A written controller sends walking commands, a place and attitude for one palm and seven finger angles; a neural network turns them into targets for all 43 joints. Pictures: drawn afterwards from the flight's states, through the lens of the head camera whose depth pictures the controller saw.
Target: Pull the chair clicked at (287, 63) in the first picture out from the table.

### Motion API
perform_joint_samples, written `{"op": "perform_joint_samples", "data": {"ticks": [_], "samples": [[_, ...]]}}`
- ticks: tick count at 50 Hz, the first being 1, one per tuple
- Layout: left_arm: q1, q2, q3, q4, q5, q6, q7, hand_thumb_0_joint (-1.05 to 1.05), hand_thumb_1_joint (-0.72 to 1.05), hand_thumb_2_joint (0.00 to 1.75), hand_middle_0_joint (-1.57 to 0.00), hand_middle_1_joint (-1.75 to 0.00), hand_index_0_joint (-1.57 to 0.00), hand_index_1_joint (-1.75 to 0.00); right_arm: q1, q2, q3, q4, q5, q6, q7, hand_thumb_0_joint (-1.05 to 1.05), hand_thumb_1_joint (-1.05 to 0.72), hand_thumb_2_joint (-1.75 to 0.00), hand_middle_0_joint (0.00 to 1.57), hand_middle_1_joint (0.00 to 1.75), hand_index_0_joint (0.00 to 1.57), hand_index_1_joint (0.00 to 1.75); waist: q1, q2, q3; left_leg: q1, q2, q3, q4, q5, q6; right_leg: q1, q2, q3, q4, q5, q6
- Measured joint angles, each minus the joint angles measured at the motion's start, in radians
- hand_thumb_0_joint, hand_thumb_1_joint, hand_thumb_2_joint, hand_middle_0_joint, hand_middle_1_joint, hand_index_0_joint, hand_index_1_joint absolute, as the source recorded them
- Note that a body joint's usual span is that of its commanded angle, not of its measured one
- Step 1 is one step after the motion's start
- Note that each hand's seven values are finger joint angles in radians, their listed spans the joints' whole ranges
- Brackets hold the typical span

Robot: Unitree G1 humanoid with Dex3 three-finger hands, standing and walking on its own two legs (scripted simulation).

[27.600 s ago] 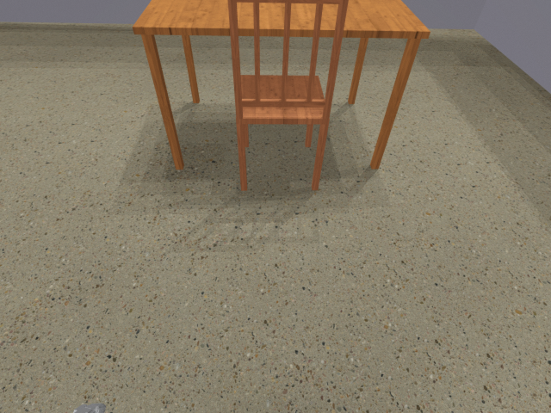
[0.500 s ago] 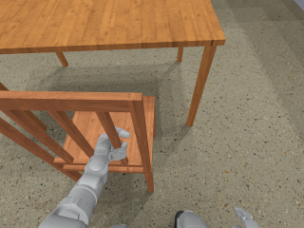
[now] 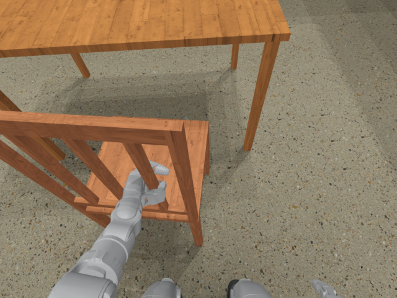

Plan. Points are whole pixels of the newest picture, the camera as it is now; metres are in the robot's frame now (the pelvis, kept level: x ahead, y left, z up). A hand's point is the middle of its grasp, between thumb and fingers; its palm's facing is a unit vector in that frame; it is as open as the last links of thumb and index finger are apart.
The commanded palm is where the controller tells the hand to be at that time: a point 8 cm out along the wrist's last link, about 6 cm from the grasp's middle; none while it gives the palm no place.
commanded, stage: step backward, pulling the chair out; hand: left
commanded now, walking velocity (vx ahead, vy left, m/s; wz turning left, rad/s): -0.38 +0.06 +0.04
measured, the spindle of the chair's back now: (107, 178) +0.37 +0.22 -0.05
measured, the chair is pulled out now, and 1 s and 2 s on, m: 0.32 0.49 0.57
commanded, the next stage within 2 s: stop walking, hand still on the chair in 1.14 s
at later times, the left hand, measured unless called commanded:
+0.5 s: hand (155, 229) +0.26 +0.10 -0.06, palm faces -0.13 -0.98 -0.15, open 5.4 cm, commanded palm +0.24 +0.15 -0.06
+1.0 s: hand (151, 279) +0.16 +0.10 -0.06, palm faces -0.15 -0.98 -0.14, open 5.3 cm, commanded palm +0.15 +0.15 -0.06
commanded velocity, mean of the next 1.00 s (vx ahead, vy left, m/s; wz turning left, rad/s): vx -0.36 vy -0.05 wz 0.04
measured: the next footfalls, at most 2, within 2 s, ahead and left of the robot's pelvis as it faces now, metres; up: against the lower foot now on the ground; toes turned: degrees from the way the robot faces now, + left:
left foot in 0.46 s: -0.02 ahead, +0.16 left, +0.00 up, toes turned +1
right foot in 0.66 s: -0.06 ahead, -0.11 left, +0.00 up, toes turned -3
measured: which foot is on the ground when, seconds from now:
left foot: down 0.00-0.32, up 0.34-0.44, down 0.46-0.74, up 0.76-0.88, down 0.90-1.00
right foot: down 0.00-0.50, up 0.52-0.64, down 0.66-0.96, up 0.98-1.00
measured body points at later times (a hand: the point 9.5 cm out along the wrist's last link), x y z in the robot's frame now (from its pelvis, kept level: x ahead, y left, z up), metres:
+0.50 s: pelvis -0.08 +0.02 +0.00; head -0.01 +0.01 +0.44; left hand +0.26 +0.15 -0.05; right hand +0.03 -0.23 -0.13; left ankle -0.06 +0.16 -0.73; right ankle +0.00 -0.11 -0.73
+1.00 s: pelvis -0.17 +0.03 +0.00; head -0.10 +0.02 +0.45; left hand +0.17 +0.15 -0.05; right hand -0.08 -0.25 -0.12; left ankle -0.14 +0.16 -0.73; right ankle -0.12 -0.10 -0.72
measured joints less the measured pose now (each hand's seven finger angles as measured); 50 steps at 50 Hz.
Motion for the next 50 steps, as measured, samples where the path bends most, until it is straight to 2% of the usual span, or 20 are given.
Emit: {"op": "perform_joint_samples", "data": {"ticks": [2, 5, 7, 9, 13, 14, 17, 19, 21, 23, 24, 27, 30, 34, 37, 42, 44, 46, 49, 50], "samples": [[0.001, -0.004, -0.003, -0.020, 0.004, 0.019, 0.005, 0.06, 0.68, 0.80, -0.34, -1.23, -0.50, -1.45, -0.006, -0.019, 0.000, -0.008, -0.001, 0.002, -0.007, 0.00, -0.90, -0.90, 0.21, 0.30, 0.20, 0.30, -0.013, -0.007, -0.003, 0.022, -0.008, -0.002, -0.028, -0.001, 0.003, -0.013, -0.014, -0.001, -0.001, 0.011, 0.008], [0.013, -0.006, -0.031, -0.069, 0.007, 0.047, 0.013, 0.05, 0.69, 0.79, -0.32, -1.25, -0.49, -1.45, -0.013, -0.037, -0.004, -0.025, -0.003, 0.015, -0.020, 0.00, -0.90, -0.90, 0.21, 0.30, 0.20, 0.30, -0.026, -0.017, -0.004, 0.078, 0.000, 0.009, -0.154, 0.140, 0.012, -0.029, -0.030, -0.004, 0.008, 0.019, 0.026], [0.027, 0.006, -0.048, -0.100, 0.003, 0.060, 0.013, 0.05, 0.70, 0.79, -0.31, -1.25, -0.49, -1.45, -0.019, -0.026, -0.005, -0.046, -0.005, 0.031, -0.021, 0.00, -0.90, -0.90, 0.20, 0.30, 0.20, 0.30, -0.012, -0.049, 0.004, 0.089, -0.012, 0.036, -0.176, 0.151, 0.015, -0.031, -0.041, 0.017, -0.005, 0.041, 0.035], [0.049, 0.013, -0.059, -0.123, 0.003, 0.063, 0.005, 0.05, 0.71, 0.78, -0.31, -1.26, -0.49, -1.45, -0.010, -0.012, -0.003, -0.072, -0.013, 0.038, -0.017, 0.00, -0.90, -0.90, 0.20, 0.30, 0.20, 0.30, 0.000, -0.061, -0.002, 0.088, -0.011, 0.049, -0.185, 0.152, 0.018, -0.038, -0.039, 0.022, 0.034, 0.014, 0.027], [0.078, 0.010, -0.060, -0.123, 0.002, 0.045, -0.008, 0.06, 0.70, 0.79, -0.32, -1.26, -0.49, -1.45, 0.003, 0.020, 0.007, -0.078, -0.020, 0.031, 0.005, 0.00, -0.90, -0.90, 0.20, 0.30, 0.19, 0.30, 0.030, -0.041, -0.019, 0.066, 0.014, 0.050, -0.165, 0.150, 0.010, 0.020, -0.007, 0.019, 0.015, -0.057, 0.016], [0.075, 0.007, -0.053, -0.114, -0.001, 0.037, -0.009, 0.06, 0.69, 0.79, -0.32, -1.26, -0.50, -1.45, -0.006, 0.025, 0.011, -0.071, -0.019, 0.029, 0.010, 0.00, -0.90, -0.90, 0.20, 0.30, 0.20, 0.30, 0.033, -0.025, -0.009, 0.065, 0.028, 0.046, -0.161, 0.151, 0.005, 0.026, 0.007, 0.014, -0.001, -0.029, 0.014], [0.062, 0.001, -0.038, -0.079, -0.005, 0.021, -0.012, 0.06, 0.68, 0.80, -0.34, -1.23, -0.50, -1.45, -0.020, 0.039, 0.021, -0.059, -0.004, 0.028, 0.010, 0.00, -0.90, -0.90, 0.21, 0.30, 0.20, 0.30, 0.023, -0.003, -0.001, 0.044, 0.039, 0.032, -0.125, 0.136, -0.003, 0.030, 0.018, -0.002, -0.021, 0.009, 0.001], [0.048, -0.010, -0.032, -0.053, -0.002, 0.020, -0.011, 0.07, 0.68, 0.80, -0.34, -1.22, -0.50, -1.45, -0.022, 0.035, 0.023, -0.047, 0.000, 0.026, 0.004, 0.00, -0.90, -0.90, 0.21, 0.30, 0.20, 0.30, 0.016, 0.000, -0.012, 0.016, 0.015, 0.011, -0.034, 0.028, 0.000, 0.015, 0.008, -0.007, -0.016, 0.011, 0.000], [0.033, -0.023, -0.034, -0.037, 0.005, 0.030, -0.008, 0.07, 0.68, 0.79, -0.33, -1.22, -0.50, -1.45, -0.022, 0.024, 0.026, -0.034, -0.002, 0.021, -0.003, 0.00, -0.90, -0.90, 0.21, 0.30, 0.20, 0.30, 0.009, -0.003, -0.022, 0.018, -0.004, 0.003, -0.004, -0.017, 0.004, 0.001, -0.008, -0.011, -0.014, 0.019, 0.006], [0.026, -0.034, -0.044, -0.034, 0.011, 0.040, -0.004, 0.07, 0.68, 0.79, -0.33, -1.23, -0.50, -1.45, -0.015, 0.008, 0.030, -0.026, -0.004, 0.018, -0.012, 0.00, -0.90, -0.90, 0.21, 0.30, 0.20, 0.30, 0.002, -0.001, -0.034, 0.065, 0.002, 0.009, -0.097, 0.039, 0.010, -0.015, -0.018, -0.018, -0.005, 0.026, 0.017], [0.022, -0.035, -0.055, -0.036, 0.013, 0.046, -0.001, 0.07, 0.69, 0.79, -0.32, -1.23, -0.49, -1.45, -0.014, 0.004, 0.029, -0.021, -0.005, 0.018, -0.016, 0.00, -0.90, -0.90, 0.21, 0.30, 0.20, 0.30, -0.002, -0.006, -0.035, 0.074, 0.001, 0.015, -0.140, 0.138, 0.018, -0.022, -0.026, -0.021, 0.003, 0.027, 0.024], [0.026, -0.018, -0.074, -0.049, 0.005, 0.053, -0.002, 0.07, 0.70, 0.79, -0.31, -1.25, -0.49, -1.45, -0.009, 0.015, 0.023, -0.028, -0.013, 0.030, -0.018, 0.00, -0.90, -0.90, 0.21, 0.30, 0.20, 0.30, 0.016, -0.048, -0.023, 0.082, -0.014, 0.053, -0.155, 0.158, 0.031, -0.035, -0.040, 0.010, 0.044, -0.006, 0.029], [0.039, -0.013, -0.072, -0.051, -0.003, 0.042, -0.011, 0.07, 0.69, 0.78, -0.31, -1.24, -0.49, -1.45, 0.010, 0.026, 0.016, -0.040, -0.024, 0.024, -0.006, 0.00, -0.90, -0.90, 0.21, 0.30, 0.20, 0.30, 0.021, -0.031, -0.027, 0.066, 0.003, 0.050, -0.165, 0.158, 0.031, -0.013, -0.014, 0.013, 0.126, -0.134, 0.017], [0.032, -0.003, -0.056, -0.041, 0.003, 0.016, -0.017, 0.07, 0.67, 0.79, -0.34, -1.24, -0.49, -1.45, 0.016, 0.042, 0.021, -0.022, -0.022, 0.008, 0.021, 0.00, -0.90, -0.90, 0.21, 0.30, 0.20, 0.30, 0.041, -0.013, -0.016, 0.038, 0.034, 0.045, -0.154, 0.175, 0.012, 0.087, 0.016, 0.015, -0.007, -0.079, 0.012], [0.023, 0.005, -0.025, -0.033, -0.010, 0.002, -0.015, 0.07, 0.67, 0.79, -0.35, -1.22, -0.49, -1.45, -0.006, 0.043, 0.022, -0.019, -0.010, 0.008, 0.024, 0.00, -0.90, -0.90, 0.21, 0.30, 0.20, 0.30, 0.021, 0.018, 0.019, 0.028, 0.062, 0.034, -0.161, 0.208, 0.000, 0.091, 0.045, 0.004, -0.045, -0.031, 0.002], [0.035, -0.004, -0.009, -0.047, -0.004, 0.018, -0.007, 0.07, 0.67, 0.78, -0.35, -1.21, -0.49, -1.45, -0.004, 0.008, 0.016, -0.018, -0.003, 0.008, 0.000, 0.00, -0.90, -0.90, 0.21, 0.30, 0.20, 0.30, -0.008, 0.000, 0.004, 0.003, 0.002, -0.006, -0.010, 0.015, 0.004, 0.044, 0.015, 0.010, -0.021, -0.012, 0.001], [0.044, -0.014, -0.020, -0.062, 0.003, 0.033, -0.001, 0.07, 0.68, 0.78, -0.34, -1.22, -0.49, -1.45, 0.002, -0.014, 0.014, -0.018, -0.004, 0.009, -0.010, 0.00, -0.90, -0.90, 0.21, 0.30, 0.20, 0.30, -0.018, -0.001, -0.010, 0.045, 0.001, -0.005, -0.065, 0.039, 0.006, 0.027, 0.003, 0.005, -0.011, -0.008, 0.010], [0.046, -0.021, -0.045, -0.077, 0.005, 0.047, 0.002, 0.06, 0.68, 0.78, -0.33, -1.24, -0.49, -1.45, 0.006, -0.030, 0.007, -0.019, -0.004, 0.013, -0.020, 0.00, -0.90, -0.90, 0.21, 0.30, 0.20, 0.30, -0.025, -0.004, -0.018, 0.083, 0.006, 0.001, -0.145, 0.143, 0.015, 0.012, -0.009, -0.004, 0.006, -0.008, 0.022], [0.049, -0.012, -0.073, -0.087, -0.001, 0.061, 0.000, 0.06, 0.70, 0.78, -0.30, -1.25, -0.49, -1.45, 0.010, -0.020, 0.003, -0.035, -0.008, 0.029, -0.021, 0.00, -0.90, -0.90, 0.20, 0.30, 0.20, 0.30, 0.001, -0.050, -0.014, 0.099, -0.012, 0.034, -0.178, 0.159, 0.021, 0.006, -0.030, 0.020, 0.014, 0.002, 0.030], [0.054, -0.010, -0.077, -0.086, -0.003, 0.062, -0.004, 0.06, 0.70, 0.77, -0.30, -1.26, -0.49, -1.45, 0.016, -0.015, 0.004, -0.045, -0.012, 0.029, -0.018, 0.00, -0.90, -0.90, 0.20, 0.30, 0.20, 0.30, 0.007, -0.052, -0.020, 0.096, -0.011, 0.038, -0.182, 0.159, 0.022, 0.003, -0.027, 0.022, 0.041, -0.040, 0.027]]}}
